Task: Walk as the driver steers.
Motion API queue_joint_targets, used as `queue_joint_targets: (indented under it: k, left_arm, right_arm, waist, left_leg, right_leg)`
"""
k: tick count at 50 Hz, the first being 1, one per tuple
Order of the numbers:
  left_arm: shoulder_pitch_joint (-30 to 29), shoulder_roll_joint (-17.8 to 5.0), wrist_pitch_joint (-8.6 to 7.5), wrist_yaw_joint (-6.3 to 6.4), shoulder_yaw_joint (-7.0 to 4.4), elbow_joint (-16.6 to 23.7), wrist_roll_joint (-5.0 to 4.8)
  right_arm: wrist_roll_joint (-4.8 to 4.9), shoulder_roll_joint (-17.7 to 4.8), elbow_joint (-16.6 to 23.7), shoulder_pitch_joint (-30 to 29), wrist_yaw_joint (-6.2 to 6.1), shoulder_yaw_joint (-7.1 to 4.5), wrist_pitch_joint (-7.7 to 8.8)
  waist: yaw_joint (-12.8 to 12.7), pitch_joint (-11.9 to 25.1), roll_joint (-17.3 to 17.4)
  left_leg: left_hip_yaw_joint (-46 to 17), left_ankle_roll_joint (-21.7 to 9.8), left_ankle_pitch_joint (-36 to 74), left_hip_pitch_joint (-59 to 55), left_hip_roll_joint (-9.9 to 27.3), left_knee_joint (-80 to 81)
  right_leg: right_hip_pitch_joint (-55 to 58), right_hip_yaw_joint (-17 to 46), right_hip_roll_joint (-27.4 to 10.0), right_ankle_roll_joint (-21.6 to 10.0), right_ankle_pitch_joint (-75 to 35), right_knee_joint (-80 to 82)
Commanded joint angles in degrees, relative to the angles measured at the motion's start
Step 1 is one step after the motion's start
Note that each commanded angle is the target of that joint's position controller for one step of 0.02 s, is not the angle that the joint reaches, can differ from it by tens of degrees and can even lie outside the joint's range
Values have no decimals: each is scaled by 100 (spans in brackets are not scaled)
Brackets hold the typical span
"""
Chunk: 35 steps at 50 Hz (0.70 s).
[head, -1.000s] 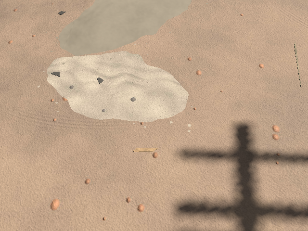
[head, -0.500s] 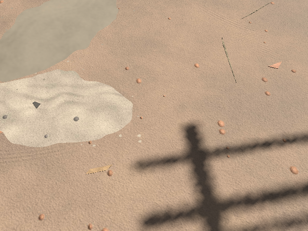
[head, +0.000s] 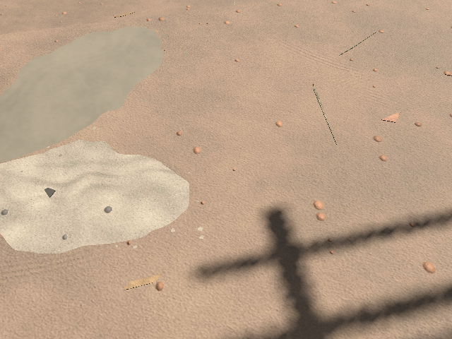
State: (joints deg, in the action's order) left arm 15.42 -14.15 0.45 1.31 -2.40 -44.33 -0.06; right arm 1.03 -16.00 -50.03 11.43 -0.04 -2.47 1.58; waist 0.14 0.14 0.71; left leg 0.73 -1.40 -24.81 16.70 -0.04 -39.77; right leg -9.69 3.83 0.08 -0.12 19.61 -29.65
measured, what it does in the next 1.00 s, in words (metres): walks ahead: right foot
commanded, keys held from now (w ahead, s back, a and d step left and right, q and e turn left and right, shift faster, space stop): w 0.78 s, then w+q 0.02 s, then q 0.20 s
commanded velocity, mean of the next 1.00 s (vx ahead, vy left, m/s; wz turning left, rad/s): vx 0.40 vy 0.00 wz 0.04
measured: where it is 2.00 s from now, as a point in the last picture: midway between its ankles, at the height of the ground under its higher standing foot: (247, 323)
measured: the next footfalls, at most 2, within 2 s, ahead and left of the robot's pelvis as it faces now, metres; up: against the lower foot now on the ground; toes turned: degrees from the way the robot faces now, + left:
right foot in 0.58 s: +0.41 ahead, -0.12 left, +0.00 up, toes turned -1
left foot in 1.06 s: +0.66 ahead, +0.10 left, +0.00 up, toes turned +7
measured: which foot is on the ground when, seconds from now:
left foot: down 0.00-0.58, up 0.60-1.00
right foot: down 0.00-0.10, up 0.12-0.56, down 0.58-1.00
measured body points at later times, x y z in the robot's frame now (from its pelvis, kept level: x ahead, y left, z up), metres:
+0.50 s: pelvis +0.18 +0.01 +0.00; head +0.21 +0.01 +0.45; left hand +0.43 +0.22 -0.08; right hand +0.11 -0.26 -0.13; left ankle +0.02 +0.11 -0.73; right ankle +0.36 -0.13 -0.70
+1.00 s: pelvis +0.45 -0.02 +0.00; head +0.48 -0.01 +0.45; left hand +0.48 +0.26 -0.13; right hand +0.65 -0.26 -0.09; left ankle +0.63 +0.12 -0.70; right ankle +0.37 -0.12 -0.73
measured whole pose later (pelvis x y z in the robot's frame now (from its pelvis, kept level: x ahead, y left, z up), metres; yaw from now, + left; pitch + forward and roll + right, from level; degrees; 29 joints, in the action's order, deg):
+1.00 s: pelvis +0.45 -0.02 +0.00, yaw +4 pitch +1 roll -3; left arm 16.3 -15.9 -4.3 0.1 -2.7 -50.6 0.3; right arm 0.4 -15.8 -44.4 5.6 1.9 -1.8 3.6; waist -3.6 -2.3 2.9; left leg -1.7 -0.5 4.5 35.2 4.5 -34.1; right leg 0.6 -6.4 4.3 -2.3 15.0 -13.6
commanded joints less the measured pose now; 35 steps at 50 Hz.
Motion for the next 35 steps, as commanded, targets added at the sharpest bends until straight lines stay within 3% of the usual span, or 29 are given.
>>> queue_joint_targets:
  k: [1, 3, 4, 5, 6, 7, 8, 10, 12, 15, 18, 22, 25, 27, 28, 29, 30, 31, 32, 33, 34, 35]
  left_arm:
    - [-32, -1089, -179, 48, -273, 262, -91]
    - [-459, -1057, -168, 18, -262, 357, -160]
    - [-498, -921, -175, 12, -230, 379, -107]
    - [-610, -596, -207, -5, -133, 464, -45]
    - [-631, -336, -287, 18, -73, 727, -58]
    - [-650, -708, -379, 56, -179, 791, -211]
    - [-545, -863, -452, 23, -228, 726, -294]
    - [-527, -803, -548, -49, -242, 585, -177]
    - [-640, -704, -557, -131, -248, 571, -89]
    - [-971, -475, -516, -203, -183, 693, -68]
    - [-1533, -289, -540, -263, -81, 883, -99]
    - [-2059, -357, -577, -378, -55, 1065, -154]
    - [-2072, -553, -611, -440, -102, 1123, -152]
    - [-1355, -843, -599, -402, -238, 948, -122]
    - [-413, -1064, -572, -342, -366, 659, -127]
    - [658, -1359, -526, -261, -457, 424, -77]
    - [934, -1821, -529, -303, -524, 275, -23]
    - [881, -1192, -535, -304, -369, 271, -56]
    - [369, -1011, -551, -289, -288, 288, -65]
    - [-28, -925, -566, -289, -254, 325, -44]
    - [-293, -801, -592, -310, -223, 331, 7]
    - [-443, -694, -633, -317, -193, 325, 74]
  right_arm:
    - [113, -467, 521, -525, 101, -133, 307]
    - [60, -428, 150, 149, 174, -167, 376]
    - [5, -495, -83, 596, 180, -220, 362]
    - [-13, -702, -230, 1169, 161, -279, 361]
    - [-20, -1375, -249, 1613, 167, -412, 378]
    - [-110, -1287, -199, 1502, 194, -357, 429]
    - [-86, -977, -83, 1091, 162, -256, 469]
    - [-85, -810, 32, 771, 124, -187, 473]
    - [-109, -655, 29, 838, 105, -112, 435]
    - [-84, -718, -48, 1071, 48, -93, 377]
    - [-82, -864, -87, 1181, -22, -101, 321]
    - [-21, -920, -219, 1473, -41, -115, 278]
    - [16, -990, -261, 1456, -49, -168, 226]
    - [-8, -1139, -229, 1341, -61, -228, 172]
    - [-38, -1085, -195, 1286, -74, -206, 123]
    - [-143, -891, -53, 1311, -94, -119, 117]
    - [-122, 50, 37, 2166, -27, 140, 231]
    - [40, -598, -12, 1708, 20, -2, 377]
    - [197, -939, 246, 1035, 44, -116, 459]
    - [174, -886, 332, 698, 18, -98, 505]
    - [73, -808, 340, 580, 0, -117, 498]
    - [29, -741, 302, 733, -1, -131, 442]
  waist:
    - [-69, -849, -1297]
    - [339, -522, -988]
    - [493, -323, -791]
    - [679, -146, -127]
    - [718, -14, 1460]
    - [656, -228, 1388]
    - [442, -635, 908]
    - [306, -688, 528]
    - [304, -527, 483]
    - [373, -458, 392]
    - [511, -573, 399]
    - [593, -817, 400]
    - [365, -739, 441]
    - [-116, -129, 603]
    - [-600, 478, 544]
    - [-985, 1311, 108]
    - [-433, 2278, -1648]
    - [-694, 2078, -1254]
    - [-601, 984, -1005]
    - [-421, 508, -457]
    - [-229, 189, -257]
    - [-11, 174, -415]
  left_leg:
    - [-83, -329, -416, 1025, 214, -45]
    - [258, -350, 908, -646, -49, 1106]
    - [236, -255, 1206, -1389, -141, 1178]
    - [-644, -381, 751, -2023, 448, 1614]
    - [-3009, -1079, -435, -2567, 1700, 2653]
    - [-4276, -1634, -1203, -2276, 2303, 3134]
    - [-3866, -1548, -1426, -2126, 2207, 3119]
    - [-2786, -1161, -513, -2059, 1742, 3132]
    - [-1950, -944, 727, -1981, 1385, 3198]
    - [-1213, -970, 2099, -1934, 1183, 3256]
    - [-744, -917, 2438, -1557, 1051, 3353]
    - [-624, -932, 2462, -1553, 1266, 3396]
    - [-572, -801, 3405, -2082, 1498, 3010]
    - [-402, -671, 5484, -2266, 1436, 2015]
    - [-199, -516, 6012, -1955, 1186, 910]
    - [-134, -358, 4524, -641, 954, -777]
    - [-224, -3, -44, 1492, -247, -2921]
    - [-955, -80, -709, 2122, -144, -3592]
    - [-785, -157, -278, 2547, 156, -3693]
    - [-634, -177, 260, 2369, 444, -3440]
    - [-573, -138, 609, 2156, 632, -3103]
    - [-637, -120, 843, 1775, 799, -2907]
  right_leg:
    - [-256, 2146, -1567, -1107, 1827, 1895]
    - [-911, 1343, -1074, -823, 1124, 1549]
    - [-1241, 993, -810, -683, 803, 1094]
    - [-1740, 471, -415, -416, 479, -52]
    - [-2820, -284, 268, -4, 780, -1907]
    - [-3431, 152, 174, -13, 1473, -3053]
    - [-3817, 340, -186, -140, 978, -3491]
    - [-3894, 148, -514, -271, -13, -3376]
    - [-3567, -1, -642, -218, -650, -2979]
    - [-3438, -294, -569, 17, -1197, -2178]
    - [-2950, -473, -429, 139, -1917, -1027]
    - [-2577, -520, -284, 54, -2315, -276]
    - [-2390, -468, -214, -221, -1969, 13]
    - [-1306, -682, 91, -472, -1648, 20]
    - [-45, -791, 210, -651, -1707, 85]
    - [1866, 216, -693, -966, -1518, -210]
    - [3672, 3250, -2173, -1933, 156, 495]
    - [3336, 4050, -2156, -1813, 1007, 1333]
    - [2484, 3147, -1984, -1540, 741, 1466]
    - [1618, 2431, -1765, -1427, 17, 1589]
    - [917, 1867, -1535, -1372, -694, 1724]
    - [496, 1499, -1360, -1332, -1080, 1867]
